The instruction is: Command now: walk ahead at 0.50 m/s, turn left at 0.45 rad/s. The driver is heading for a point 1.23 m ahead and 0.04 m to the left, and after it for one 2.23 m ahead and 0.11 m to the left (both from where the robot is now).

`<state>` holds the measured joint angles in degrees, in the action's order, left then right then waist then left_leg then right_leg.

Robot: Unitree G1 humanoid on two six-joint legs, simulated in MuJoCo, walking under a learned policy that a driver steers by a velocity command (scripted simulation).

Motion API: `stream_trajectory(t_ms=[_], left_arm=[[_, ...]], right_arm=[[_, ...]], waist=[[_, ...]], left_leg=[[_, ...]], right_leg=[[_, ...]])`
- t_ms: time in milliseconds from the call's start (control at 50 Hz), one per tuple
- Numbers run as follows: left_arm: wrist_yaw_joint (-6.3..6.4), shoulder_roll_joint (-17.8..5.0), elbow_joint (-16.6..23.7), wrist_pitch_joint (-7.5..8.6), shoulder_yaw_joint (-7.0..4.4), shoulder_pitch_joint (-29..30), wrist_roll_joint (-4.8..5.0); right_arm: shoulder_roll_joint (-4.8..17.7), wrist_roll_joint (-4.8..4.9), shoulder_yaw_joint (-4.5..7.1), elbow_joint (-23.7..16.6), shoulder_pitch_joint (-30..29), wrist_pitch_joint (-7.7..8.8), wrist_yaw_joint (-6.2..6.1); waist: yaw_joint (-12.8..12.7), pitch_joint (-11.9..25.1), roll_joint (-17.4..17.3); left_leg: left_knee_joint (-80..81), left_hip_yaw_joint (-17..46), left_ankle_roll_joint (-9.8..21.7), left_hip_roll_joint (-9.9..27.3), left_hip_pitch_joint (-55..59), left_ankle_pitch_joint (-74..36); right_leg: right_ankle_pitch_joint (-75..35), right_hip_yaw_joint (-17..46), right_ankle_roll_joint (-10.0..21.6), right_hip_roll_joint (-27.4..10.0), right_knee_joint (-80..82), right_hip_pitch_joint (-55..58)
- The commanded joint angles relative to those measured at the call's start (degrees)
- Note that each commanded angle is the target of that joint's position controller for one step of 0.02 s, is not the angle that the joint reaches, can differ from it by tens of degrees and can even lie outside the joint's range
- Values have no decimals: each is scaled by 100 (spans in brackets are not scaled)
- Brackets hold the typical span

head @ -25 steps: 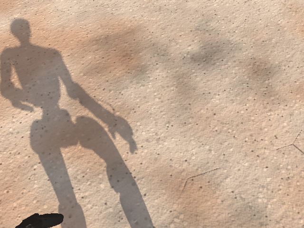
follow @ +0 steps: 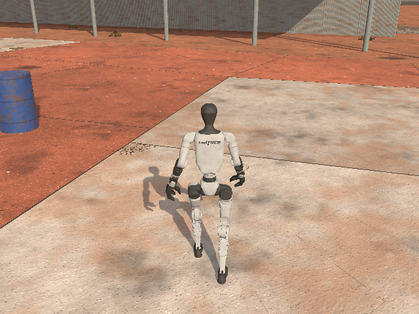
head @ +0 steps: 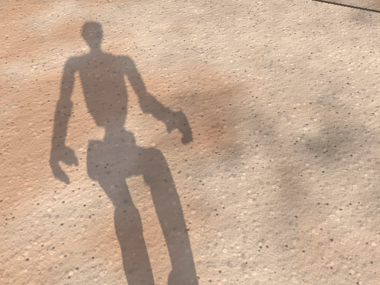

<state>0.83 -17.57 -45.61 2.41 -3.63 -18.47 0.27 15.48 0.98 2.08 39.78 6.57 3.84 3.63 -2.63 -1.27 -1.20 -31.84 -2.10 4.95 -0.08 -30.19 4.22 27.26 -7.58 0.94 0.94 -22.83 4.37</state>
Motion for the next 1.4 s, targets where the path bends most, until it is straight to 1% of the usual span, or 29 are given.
stream_trajectory(t_ms=[20, 40, 60, 80, 120, 200, 300, 400, 460, 480, 500, 520, 540, 580, 600, 680, 800, 900, 940, 980, 1000, 1020, 1040, 1060, 1080, 1120, 1220, 1320, 1400], left_arm=[[54, -323, 710, 143, 16, -370, -135], [-49, -313, 688, 352, 93, -220, -132], [-150, -703, 836, 492, -8, 326, 120], [-170, -700, 961, 571, 23, 663, 161], [-106, -720, 990, 552, -36, 771, -71], [-58, -485, 985, 338, 13, 568, -139], [-126, -172, 1115, 391, 157, 1552, -81], [-242, -447, 1254, 489, 49, 1913, -10], [-224, -650, 1073, 523, -87, 1122, -31], [-193, -868, 941, 538, -177, 358, -87], [-178, -1337, 846, 520, -304, -411, -166], [-235, -1210, 610, 450, -312, -829, -26], [-235, -810, 645, 426, -184, -619, 78], [-211, -572, 714, 355, -81, 24, -33], [-211, -452, 722, 368, -36, 199, -72], [-208, -516, 598, 418, -45, 259, -13], [-130, -765, 287, 314, -101, -87, 62], [-78, -852, 10, 157, -138, -541, 133], [-37, -946, -17, 97, -182, -484, 129], [-26, -824, 16, 78, -132, -352, 90], [-31, -458, 209, 101, 7, -256, -40], [-42, 122, 302, 194, 174, -1101, 54], [-46, -472, 190, 231, 38, -890, 188], [-50, -756, 322, 229, -65, -355, 252], [-34, -702, 379, 212, -70, -78, 200], [-46, -532, 414, 107, -101, -7, 135], [-68, -191, 624, -111, -57, 254, 95], [-258, -68, 881, -44, 16, 1083, 96], [-365, -172, 1188, -72, -6, 1639, 99]], right_arm=[[1891, 4, 658, -91, 1966, 10, -150], [1555, 44, 543, -137, 2062, 40, -142], [1219, 4, 445, -135, 1912, 34, -163], [1097, 9, 410, -195, 1564, 29, -183], [849, -35, 311, -361, 942, 4, -211], [969, -42, 343, -396, 759, 11, -318], [990, 2, 325, -112, 1200, -24, -412], [1045, 13, 327, 121, 1536, -74, -406], [1017, -11, 324, 121, 1356, -133, -409], [832, -63, 244, 54, 1322, -136, -399], [489, -67, 123, -49, 1838, -73, -401], [405, 6, 66, -9, 2123, -8, -393], [902, 87, 179, -54, 1668, 27, -373], [888, 15, 179, -289, 756, 58, -351], [834, -55, 206, -292, 717, 53, -349], [499, -71, 143, -213, 897, -30, -337], [267, -70, 39, -439, -210, 65, -276], [392, -18, 91, -697, -885, 194, -151], [548, -22, 158, -653, -667, 244, -137], [911, -72, 352, -348, 473, 271, -212], [1321, -178, 469, -232, 1496, 258, -286], [1655, -196, 541, -101, 1774, 175, -277], [1095, -135, 418, -121, 1774, 141, -281], [837, -95, 335, -113, 1458, 135, -306], [712, -112, 286, -111, 1104, 140, -306], [469, -175, 225, -55, 655, 184, -287], [687, -163, 349, 198, 494, 307, -322], [950, -120, 423, 380, 669, 222, -393], [1151, 6, 503, 566, 951, 88, -397]], waist=[[749, 1862, -992], [852, 2550, -1041], [1010, 1880, -657], [880, 1213, -219], [430, 486, 98], [157, 273, -156], [656, 186, -338], [747, 40, -419], [252, 283, -481], [-103, 953, -297], [-155, 1885, 741], [-176, 2224, 1968], [-285, 1458, 1210], [-129, 308, 400], [27, 164, 429], [259, 152, 654], [-98, -39, 491], [-202, -207, 512], [7, -104, 603], [630, 627, 536], [1059, 1555, -3], [702, 2335, -1606], [900, 2088, -1164], [903, 1247, -807], [748, 828, -483], [416, 331, -540], [223, -41, -285], [503, -214, -128], [640, -383, -123]], left_leg=[[175, 2955, 1505, 1392, 4720, 443], [1132, 5037, 1942, 1924, 5550, 1005], [1310, 4246, 1589, 1761, 5195, 1264], [1373, 3515, 1378, 1548, 4346, 1012], [1622, 2640, 1194, 1148, 2818, -108], [1901, 1956, 1243, 803, 1692, -1128], [1843, 1323, 785, 457, 1480, -563], [1387, 1943, 670, 1011, 2476, -329], [548, 1895, 450, 898, 2728, -1734], [-542, 1623, 281, 587, 2347, -1805], [-2513, 1092, -116, -152, 649, -330], [-3879, 999, -349, -576, -707, 2762], [-4347, 1277, -311, -239, -1332, 2635], [-3952, 847, -295, 247, -1373, 1772], [-3585, 825, -312, 439, -1149, 1487], [-2785, 593, -497, 589, -734, 1094], [-652, 354, -612, 478, -499, -635], [201, 442, -511, 240, -258, -551], [418, 442, -398, 163, 195, -200], [628, 333, -114, 141, 2059, -222], [348, 1330, 266, 1184, 3763, -325], [801, 3697, 1098, 2472, 5457, 721], [1229, 4106, 1049, 2363, 5156, 1685], [1357, 3224, 815, 2180, 4470, 1671], [1515, 2612, 699, 1951, 3751, 1209], [1929, 1728, 607, 1617, 2707, 514], [2449, 595, 708, 1613, 2176, -461], [2471, -354, 503, 1456, 2402, -697], [2233, -605, 339, 1682, 3119, -845]], right_leg=[[-2600, 53, -115, -226, -4709, -3345], [566, 1177, -163, 400, -5638, -4480], [216, 1518, -48, -8, -5802, -5053], [-271, 1400, 23, -269, -5398, -5087], [-785, 1298, -67, -617, -4447, -4482], [-1207, 1073, -448, -627, -3529, -3966], [-3344, 869, -530, -344, -1362, -3346], [-2994, 1043, -164, -292, -627, -3497], [-2502, 805, 205, -113, -292, -2517], [-2736, 1123, 496, -510, -496, -1251], [-2363, 2948, 1254, -1658, -555, 889], [-1038, 4977, 1753, -2340, 290, 1646], [-62, 4835, 1528, -2240, 532, 1184], [-824, 3468, 1261, -1775, 789, -297], [-1388, 3098, 1213, -1584, 910, -716], [-2642, 2229, 1290, -1301, 1281, -1256], [-3077, 1388, 1081, -1055, 1416, -1190], [-3044, 1811, 1004, -1331, 1002, -719], [-3284, 1993, 892, -1422, 683, -568], [-4118, 1715, 620, -990, -602, -990], [-2887, 1455, 379, -585, -2288, -2047], [450, 1085, 38, 172, -4146, -4091], [602, 1585, 5, -93, -4875, -4679], [91, 1509, 8, -316, -5027, -4960], [-361, 1383, -23, -531, -4908, -4807], [-857, 1394, -66, -797, -4533, -4345], [-1580, 1356, -215, -931, -3760, -4366], [-2845, 955, -100, -812, -2161, -4112], [-2487, 720, 135, -715, -1542, -4207]])
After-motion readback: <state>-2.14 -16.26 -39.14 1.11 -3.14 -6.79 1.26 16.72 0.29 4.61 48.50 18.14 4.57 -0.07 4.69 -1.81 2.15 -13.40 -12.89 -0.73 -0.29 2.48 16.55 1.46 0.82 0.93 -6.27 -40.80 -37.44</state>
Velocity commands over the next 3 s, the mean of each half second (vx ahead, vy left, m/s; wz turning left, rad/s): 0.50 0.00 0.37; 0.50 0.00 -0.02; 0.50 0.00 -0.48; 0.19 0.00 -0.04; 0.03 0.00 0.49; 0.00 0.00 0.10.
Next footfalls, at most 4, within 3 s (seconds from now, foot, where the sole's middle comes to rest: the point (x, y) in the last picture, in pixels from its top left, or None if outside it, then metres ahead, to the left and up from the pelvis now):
0.48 right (230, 280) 0.47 -0.08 -0.75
1.00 left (150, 215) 0.70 0.22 -0.75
1.50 right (221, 159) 0.97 -0.05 -0.75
2.02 left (178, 133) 1.10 0.14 -0.75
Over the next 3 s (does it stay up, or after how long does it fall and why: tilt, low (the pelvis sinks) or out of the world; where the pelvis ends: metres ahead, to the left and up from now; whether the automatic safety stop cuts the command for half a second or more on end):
stays up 1.04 0.03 0.02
